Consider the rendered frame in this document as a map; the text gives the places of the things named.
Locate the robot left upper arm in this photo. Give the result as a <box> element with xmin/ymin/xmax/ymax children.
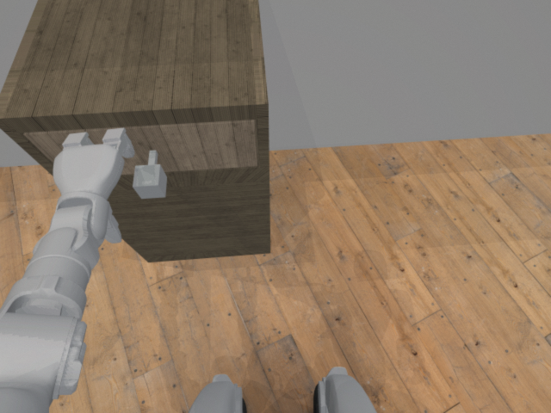
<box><xmin>0</xmin><ymin>312</ymin><xmax>87</xmax><ymax>413</ymax></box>

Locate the robot left forearm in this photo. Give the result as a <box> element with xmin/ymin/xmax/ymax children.
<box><xmin>0</xmin><ymin>191</ymin><xmax>109</xmax><ymax>321</ymax></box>

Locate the handle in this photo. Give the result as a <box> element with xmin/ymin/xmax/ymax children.
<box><xmin>133</xmin><ymin>151</ymin><xmax>167</xmax><ymax>199</ymax></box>

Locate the robot right shin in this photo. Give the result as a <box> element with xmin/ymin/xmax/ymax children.
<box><xmin>325</xmin><ymin>367</ymin><xmax>348</xmax><ymax>378</ymax></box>

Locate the cabinet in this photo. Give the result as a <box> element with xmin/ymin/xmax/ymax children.
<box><xmin>0</xmin><ymin>0</ymin><xmax>270</xmax><ymax>262</ymax></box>

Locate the right robot thigh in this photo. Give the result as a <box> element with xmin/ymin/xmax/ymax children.
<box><xmin>318</xmin><ymin>374</ymin><xmax>377</xmax><ymax>413</ymax></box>

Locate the robot left hand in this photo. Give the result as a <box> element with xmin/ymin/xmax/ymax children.
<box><xmin>53</xmin><ymin>127</ymin><xmax>135</xmax><ymax>243</ymax></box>

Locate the drawer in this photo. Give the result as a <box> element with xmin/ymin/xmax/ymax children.
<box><xmin>23</xmin><ymin>120</ymin><xmax>257</xmax><ymax>175</ymax></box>

